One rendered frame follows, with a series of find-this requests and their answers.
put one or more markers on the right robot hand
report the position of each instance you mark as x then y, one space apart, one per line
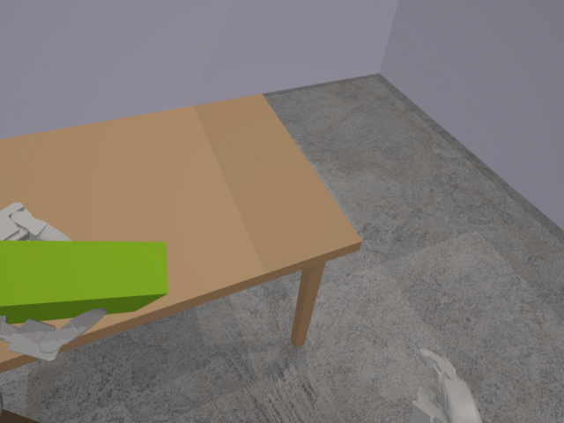
453 403

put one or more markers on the sponge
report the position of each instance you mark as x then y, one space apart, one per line
51 280

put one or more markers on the table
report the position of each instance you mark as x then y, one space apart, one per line
222 183

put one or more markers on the left robot hand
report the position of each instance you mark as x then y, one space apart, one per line
35 338

